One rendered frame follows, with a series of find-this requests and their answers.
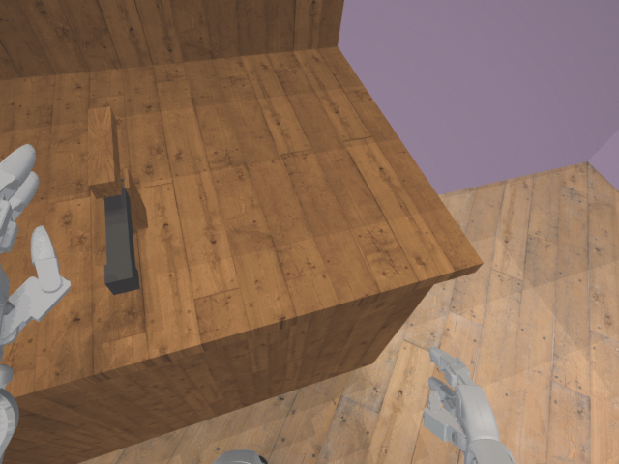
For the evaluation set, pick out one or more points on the right robot forearm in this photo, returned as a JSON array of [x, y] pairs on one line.
[[487, 451]]

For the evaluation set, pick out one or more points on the left robot hand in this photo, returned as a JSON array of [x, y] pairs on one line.
[[36, 297]]

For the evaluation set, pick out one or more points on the tap lever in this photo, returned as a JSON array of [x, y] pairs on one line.
[[120, 273]]

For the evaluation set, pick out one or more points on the left robot forearm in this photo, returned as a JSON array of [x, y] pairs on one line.
[[9, 413]]

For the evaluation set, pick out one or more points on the counter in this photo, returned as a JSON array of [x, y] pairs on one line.
[[282, 232]]

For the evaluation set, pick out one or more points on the right robot hand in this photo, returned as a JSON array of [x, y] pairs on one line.
[[466, 415]]

